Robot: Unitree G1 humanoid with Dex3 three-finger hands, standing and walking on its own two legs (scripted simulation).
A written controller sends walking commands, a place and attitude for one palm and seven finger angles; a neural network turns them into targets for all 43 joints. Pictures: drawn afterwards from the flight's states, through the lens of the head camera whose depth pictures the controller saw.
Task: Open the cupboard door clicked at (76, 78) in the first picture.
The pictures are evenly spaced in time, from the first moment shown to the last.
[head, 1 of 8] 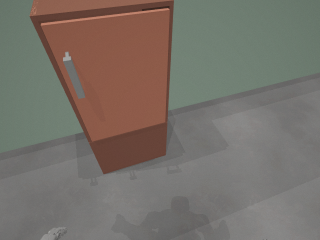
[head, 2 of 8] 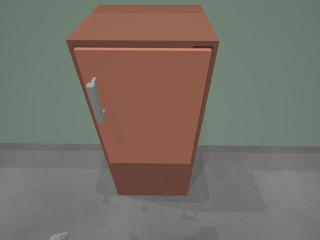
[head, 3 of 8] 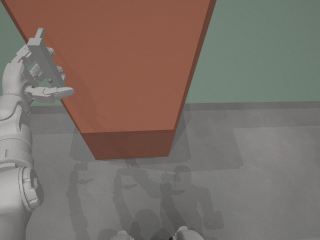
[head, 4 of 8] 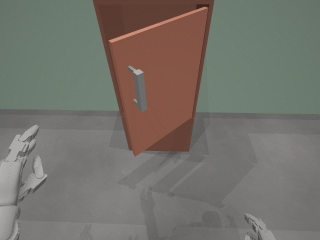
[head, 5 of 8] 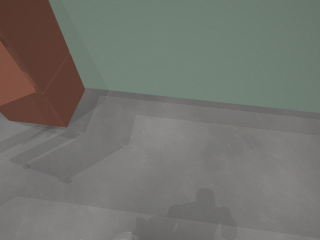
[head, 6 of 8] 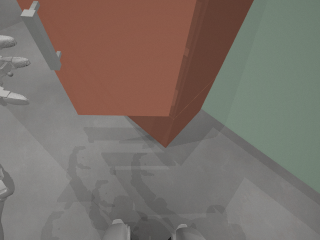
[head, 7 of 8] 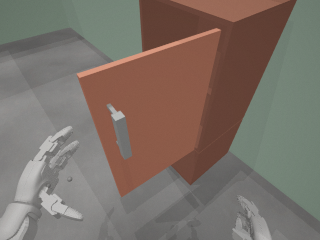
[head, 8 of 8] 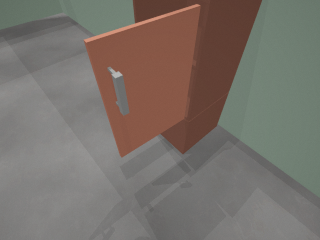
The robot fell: no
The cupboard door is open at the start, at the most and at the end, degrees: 0 87 86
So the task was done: yes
